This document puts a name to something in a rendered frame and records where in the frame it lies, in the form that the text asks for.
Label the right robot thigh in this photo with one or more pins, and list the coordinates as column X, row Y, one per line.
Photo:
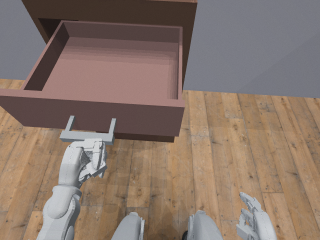
column 202, row 227

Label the robot left shin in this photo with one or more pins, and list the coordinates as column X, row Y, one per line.
column 133, row 213

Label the drawer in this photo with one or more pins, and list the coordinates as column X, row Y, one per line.
column 99, row 71

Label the right robot hand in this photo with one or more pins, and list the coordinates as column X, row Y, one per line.
column 260, row 226

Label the handle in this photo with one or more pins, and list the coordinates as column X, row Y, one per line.
column 70, row 136

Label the left robot hand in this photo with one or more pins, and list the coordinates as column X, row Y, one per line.
column 90, row 153

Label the cabinet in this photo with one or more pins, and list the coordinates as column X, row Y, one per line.
column 47, row 15

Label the robot left forearm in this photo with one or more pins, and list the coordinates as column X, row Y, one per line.
column 60, row 213

